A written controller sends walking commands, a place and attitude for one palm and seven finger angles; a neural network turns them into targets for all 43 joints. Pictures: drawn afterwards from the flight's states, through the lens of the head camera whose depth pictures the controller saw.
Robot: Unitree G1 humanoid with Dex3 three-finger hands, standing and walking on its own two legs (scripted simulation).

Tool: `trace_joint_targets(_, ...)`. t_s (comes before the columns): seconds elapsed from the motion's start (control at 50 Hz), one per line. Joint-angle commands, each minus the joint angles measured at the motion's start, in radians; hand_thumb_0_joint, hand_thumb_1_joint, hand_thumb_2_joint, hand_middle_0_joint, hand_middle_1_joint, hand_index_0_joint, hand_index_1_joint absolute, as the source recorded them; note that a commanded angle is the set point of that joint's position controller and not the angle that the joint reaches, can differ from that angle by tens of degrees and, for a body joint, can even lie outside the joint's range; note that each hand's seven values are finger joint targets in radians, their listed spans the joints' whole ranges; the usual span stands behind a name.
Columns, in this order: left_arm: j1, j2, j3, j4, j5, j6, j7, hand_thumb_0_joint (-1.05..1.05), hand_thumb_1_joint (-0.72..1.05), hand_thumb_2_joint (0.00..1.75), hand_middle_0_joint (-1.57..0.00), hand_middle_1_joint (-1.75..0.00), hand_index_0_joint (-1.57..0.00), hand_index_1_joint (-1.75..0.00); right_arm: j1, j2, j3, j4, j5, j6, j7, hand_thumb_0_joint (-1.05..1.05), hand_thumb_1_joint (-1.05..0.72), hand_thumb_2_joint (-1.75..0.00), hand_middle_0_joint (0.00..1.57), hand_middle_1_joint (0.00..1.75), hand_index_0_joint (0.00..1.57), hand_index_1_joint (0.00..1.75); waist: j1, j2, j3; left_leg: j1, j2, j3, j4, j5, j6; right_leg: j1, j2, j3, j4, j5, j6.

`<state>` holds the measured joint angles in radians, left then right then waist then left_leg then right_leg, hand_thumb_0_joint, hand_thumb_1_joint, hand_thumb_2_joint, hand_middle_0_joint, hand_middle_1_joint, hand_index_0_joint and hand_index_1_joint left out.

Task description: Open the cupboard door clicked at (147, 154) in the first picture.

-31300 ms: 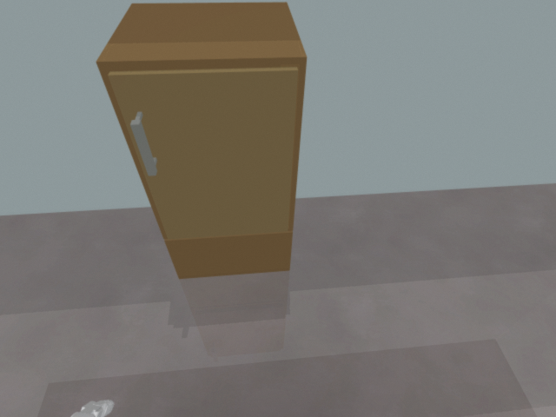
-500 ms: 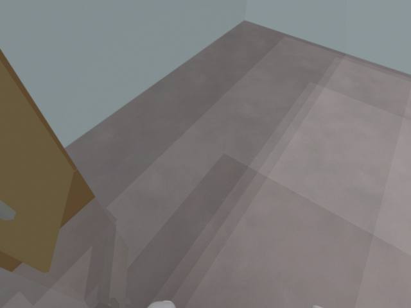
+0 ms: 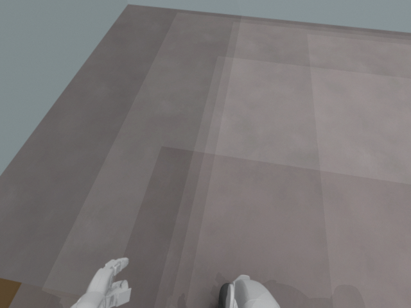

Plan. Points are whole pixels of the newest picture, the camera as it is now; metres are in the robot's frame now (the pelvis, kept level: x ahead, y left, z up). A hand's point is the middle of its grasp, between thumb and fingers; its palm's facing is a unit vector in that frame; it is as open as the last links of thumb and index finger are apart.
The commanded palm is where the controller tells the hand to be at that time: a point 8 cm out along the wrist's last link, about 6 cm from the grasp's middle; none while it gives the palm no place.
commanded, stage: walk to a spot facing it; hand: left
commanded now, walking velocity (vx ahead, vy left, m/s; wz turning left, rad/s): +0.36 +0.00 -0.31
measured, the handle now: out of the picture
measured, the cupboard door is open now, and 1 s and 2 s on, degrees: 42 42 42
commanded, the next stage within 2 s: turn to face it in 0.92 s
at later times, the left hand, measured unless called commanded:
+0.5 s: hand (148, 277) +0.20 +0.13 -0.15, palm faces +0.01 -0.98 -0.19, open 7.3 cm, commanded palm none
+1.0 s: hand (172, 123) +0.65 +0.10 -0.15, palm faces -0.28 -0.94 -0.21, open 7.3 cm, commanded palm none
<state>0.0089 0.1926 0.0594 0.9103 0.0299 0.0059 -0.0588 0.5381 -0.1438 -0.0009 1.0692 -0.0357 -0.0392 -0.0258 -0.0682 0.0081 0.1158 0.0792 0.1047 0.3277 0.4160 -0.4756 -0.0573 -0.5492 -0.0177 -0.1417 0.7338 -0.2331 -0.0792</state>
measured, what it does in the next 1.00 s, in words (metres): walks ahead, turning right: right foot, then left foot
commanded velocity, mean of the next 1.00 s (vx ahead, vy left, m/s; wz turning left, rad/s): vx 0.34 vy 0.00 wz -0.20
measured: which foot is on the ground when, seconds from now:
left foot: down 0.00-0.02, up 0.04-0.58, down 0.60-1.00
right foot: up 0.00-0.02, down 0.04-0.60, up 0.62-1.00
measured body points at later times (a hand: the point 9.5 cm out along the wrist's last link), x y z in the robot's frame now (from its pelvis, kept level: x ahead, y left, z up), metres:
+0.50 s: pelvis +0.25 -0.04 +0.01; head +0.28 -0.04 +0.46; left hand +0.20 +0.18 -0.14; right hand +0.37 -0.27 -0.13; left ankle +0.37 +0.08 -0.68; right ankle +0.10 -0.08 -0.72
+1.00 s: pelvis +0.50 -0.06 +0.01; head +0.55 -0.07 +0.46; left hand +0.67 +0.15 -0.13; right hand +0.35 -0.25 -0.13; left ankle +0.40 +0.05 -0.72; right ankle +0.59 -0.22 -0.68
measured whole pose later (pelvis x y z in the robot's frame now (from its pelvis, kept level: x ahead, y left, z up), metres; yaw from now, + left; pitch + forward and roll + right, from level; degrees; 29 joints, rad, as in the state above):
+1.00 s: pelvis +0.50 -0.06 +0.01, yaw -15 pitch +1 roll +0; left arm 0.11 0.23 0.06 1.00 0.03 -0.01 -0.03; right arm 0.47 -0.16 -0.01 1.12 -0.03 -0.06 -0.02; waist -0.03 -0.01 0.08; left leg 0.03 0.02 0.24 0.34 -0.38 0.01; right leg -0.58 -0.08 -0.09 0.76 -0.13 -0.04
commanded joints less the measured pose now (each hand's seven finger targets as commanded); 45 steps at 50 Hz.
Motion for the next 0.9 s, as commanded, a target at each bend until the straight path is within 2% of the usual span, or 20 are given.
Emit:
trace_joint_targets(0.0,0.456,0.185,0.056,0.068,0.001,-0.042,0.032,0.00,0.90,0.90,-0.20,-0.30,-0.20,-0.30,-0.083,-0.177,-0.045,-0.090,0.032,-0.031,0.008,0.00,-0.90,-0.90,0.20,0.30,0.20,0.30,0.271,-0.076,-0.291,-0.397,0.114,-0.041,0.604,0.735,0.058,0.778,-0.108,0.186,-0.195,0.004,-0.112)
trace_joint_targets(0.02,0.513,0.265,0.076,0.081,-0.012,-0.045,0.047,0.00,0.90,0.90,-0.20,-0.30,-0.20,-0.30,-0.065,-0.115,-0.040,-0.116,0.043,-0.032,0.006,0.00,-0.90,-0.90,0.20,0.30,0.20,0.30,0.251,-0.277,-0.386,-0.686,-0.065,-0.114,0.953,-0.109,0.009,0.938,-0.376,0.707,-0.329,0.092,-0.217)
trace_joint_targets(0.04,0.449,0.287,0.074,0.063,-0.028,-0.044,0.060,0.00,0.90,0.90,-0.20,-0.30,-0.20,-0.30,-0.131,-0.137,-0.048,-0.131,0.036,-0.026,0.009,0.00,-0.90,-0.90,0.20,0.30,0.20,0.30,0.223,-0.200,-0.302,-0.784,-0.038,-0.279,1.066,-0.076,0.039,0.854,-0.401,0.739,-0.418,0.073,-0.224)
trace_joint_targets(0.06,0.371,0.224,0.061,0.051,-0.031,-0.047,0.066,0.00,0.90,0.90,-0.20,-0.30,-0.20,-0.30,-0.188,-0.129,-0.059,-0.127,0.032,-0.025,0.012,0.00,-0.90,-0.90,0.20,0.30,0.20,0.30,0.187,-0.098,-0.179,-0.804,0.014,-0.314,1.048,0.059,0.040,0.718,-0.358,0.600,-0.433,0.120,-0.189)
trace_joint_targets(0.1,0.262,0.139,0.028,0.033,-0.030,-0.058,0.069,0.00,0.90,0.90,-0.20,-0.30,-0.20,-0.30,-0.186,-0.091,-0.053,-0.101,0.020,-0.011,0.009,0.00,-0.90,-0.90,0.20,0.30,0.20,0.30,0.096,-0.012,-0.085,-0.686,0.058,-0.329,0.934,0.152,0.030,0.442,-0.276,0.410,-0.446,0.252,-0.129)
trace_joint_targets(0.16,0.241,0.090,0.011,0.046,-0.019,-0.083,0.065,0.00,0.90,0.90,-0.20,-0.30,-0.20,-0.30,-0.115,-0.052,-0.050,-0.061,0.009,0.020,0.015,0.00,-0.90,-0.90,0.20,0.30,0.20,0.30,0.028,-0.068,-0.060,-0.601,0.047,-0.308,0.789,0.195,0.019,0.302,-0.195,0.286,-0.497,0.316,-0.099)
trace_joint_targets(0.26,0.346,0.051,0.011,0.092,-0.024,-0.106,0.064,0.00,0.90,0.90,-0.20,-0.30,-0.20,-0.30,-0.244,-0.058,-0.059,-0.099,0.013,0.020,0.025,0.00,-0.90,-0.90,0.20,0.30,0.20,0.30,0.055,-0.097,-0.082,-0.727,0.029,-0.297,0.646,0.304,0.009,0.459,-0.147,0.255,-0.493,0.500,-0.040)
trace_joint_targets(0.42,0.484,0.065,-0.006,0.155,-0.018,-0.109,0.084,0.00,0.90,0.90,-0.20,-0.30,-0.20,-0.30,-0.540,-0.064,-0.051,-0.177,0.024,0.000,0.047,0.00,-0.90,-0.90,0.20,0.30,0.20,0.30,0.114,-0.107,0.004,-0.789,-0.023,-0.247,0.402,0.315,0.037,0.620,-0.185,0.269,-0.479,0.713,-0.052)
trace_joint_targets(0.48,0.492,0.092,-0.004,0.174,-0.013,-0.109,0.090,0.00,0.90,0.90,-0.20,-0.30,-0.20,-0.30,-0.535,-0.069,-0.051,-0.167,0.022,-0.012,0.045,0.00,-0.90,-0.90,0.20,0.30,0.20,0.30,0.091,-0.092,-0.034,-0.645,-0.094,-0.185,0.267,0.242,0.068,0.667,-0.191,0.252,-0.386,0.947,-0.057)
trace_joint_targets(0.52,0.464,0.116,0.002,0.177,-0.015,-0.114,0.089,0.00,0.90,0.90,-0.20,-0.30,-0.20,-0.30,-0.378,-0.092,-0.058,-0.116,0.017,-0.023,0.030,0.00,-0.90,-0.90,0.20,0.30,0.20,0.30,0.010,-0.104,-0.111,-0.423,-0.157,-0.154,0.176,0.254,0.105,0.635,-0.170,0.209,-0.220,1.110,-0.040)
trace_joint_targets(0.54,0.438,0.125,0.004,0.173,-0.020,-0.115,0.086,0.00,0.90,0.90,-0.20,-0.30,-0.20,-0.30,-0.228,-0.127,-0.069,-0.072,0.012,-0.027,0.021,0.00,-0.90,-0.90,0.20,0.30,0.20,0.30,-0.061,-0.099,-0.174,-0.181,-0.137,-0.182,0.122,0.343,0.134,0.497,-0.150,0.184,-0.047,1.023,-0.015)
trace_joint_targets(0.56,0.442,0.089,0.002,0.151,-0.031,-0.117,0.079,0.00,0.90,0.90,-0.20,-0.30,-0.20,-0.30,-0.077,-0.213,-0.091,-0.038,-0.005,-0.032,0.011,0.00,-0.90,-0.90,0.20,0.30,0.20,0.30,-0.113,0.022,-0.282,0.097,0.066,-0.445,0.112,0.420,0.221,0.246,-0.067,0.150,0.215,0.680,0.023)
trace_joint_targets(0.58,0.486,0.028,-0.016,0.132,-0.043,-0.120,0.067,0.00,0.90,0.90,-0.20,-0.30,-0.20,-0.30,0.020,-0.300,-0.108,-0.024,-0.007,-0.032,0.006,0.00,-0.90,-0.90,0.20,0.30,0.20,0.30,-0.092,0.231,-0.415,0.288,0.364,-0.822,0.038,0.586,0.356,0.027,0.067,0.117,0.595,-0.210,0.035)
trace_joint_targets(0.6,0.411,0.059,-0.004,0.120,-0.032,-0.115,0.076,0.00,0.90,0.90,-0.20,-0.30,-0.20,-0.30,-0.026,-0.266,-0.097,-0.028,0.011,-0.020,0.003,0.00,-0.90,-0.90,0.20,0.30,0.20,0.30,-0.067,0.122,-0.346,0.183,0.393,-0.853,-0.050,0.594,0.380,-0.048,0.026,0.202,0.719,-0.272,0.017)
trace_joint_targets(0.64,0.317,0.035,0.005,0.109,-0.012,-0.098,0.067,0.00,0.90,0.90,-0.20,-0.30,-0.20,-0.30,-0.161,-0.157,-0.070,-0.057,0.010,-0.036,-0.003,0.00,-0.90,-0.90,0.20,0.30,0.20,0.30,-0.001,0.051,-0.086,-0.147,0.294,-0.642,-0.130,0.467,0.282,-0.099,-0.047,0.207,0.724,-0.125,0.039)
trace_joint_targets(0.66,0.330,0.012,0.006,0.116,-0.006,-0.081,0.056,0.00,0.90,0.90,-0.20,-0.30,-0.20,-0.30,-0.182,-0.117,-0.056,-0.058,0.008,-0.045,-0.006,0.00,-0.90,-0.90,0.20,0.30,0.20,0.30,0.032,0.041,-0.031,-0.241,0.259,-0.562,-0.164,0.446,0.247,-0.070,-0.066,0.203,0.685,-0.088,0.049)
trace_joint_targets(0.68,0.351,-0.009,0.001,0.127,0.000,-0.066,0.048,0.00,0.90,0.90,-0.20,-0.30,-0.20,-0.30,-0.185,-0.091,-0.047,-0.045,0.009,-0.054,-0.006,0.00,-0.90,-0.90,0.20,0.30,0.20,0.30,0.057,0.040,-0.008,-0.299,0.225,-0.470,-0.178,0.454,0.211,-0.037,-0.079,0.196,0.647,-0.053,0.057)
trace_joint_targets(0.72,0.369,-0.042,-0.002,0.123,0.003,-0.045,0.044,0.00,0.90,0.90,-0.20,-0.30,-0.20,-0.30,-0.167,-0.092,-0.043,-0.032,0.012,-0.064,-0.007,0.00,-0.90,-0.90,0.20,0.30,0.20,0.30,0.085,0.053,-0.044,-0.281,0.187,-0.356,-0.187,0.567,0.203,-0.042,-0.076,0.176,0.561,-0.032,0.067)
trace_joint_targets(0.8,0.280,-0.041,-0.004,0.092,0.002,-0.030,0.031,0.00,0.90,0.90,-0.20,-0.30,-0.20,-0.30,-0.127,-0.097,-0.040,-0.018,0.018,-0.060,-0.001,0.00,-0.90,-0.90,0.20,0.30,0.20,0.30,0.090,0.097,-0.029,-0.266,0.136,-0.227,-0.210,0.666,0.172,-0.056,-0.090,0.113,0.337,0.090,0.075)
trace_joint_targets(0.88,0.148,-0.026,-0.014,0.053,-0.006,-0.031,0.024,0.00,0.90,0.90,-0.20,-0.30,-0.20,-0.30,-0.056,-0.113,-0.034,0.002,0.012,-0.047,0.000,0.00,-0.90,-0.90,0.20,0.30,0.20,0.30,0.056,0.124,0.013,-0.198,0.134,-0.167,-0.193,0.772,0.146,-0.022,-0.060,0.035,0.081,0.152,0.054)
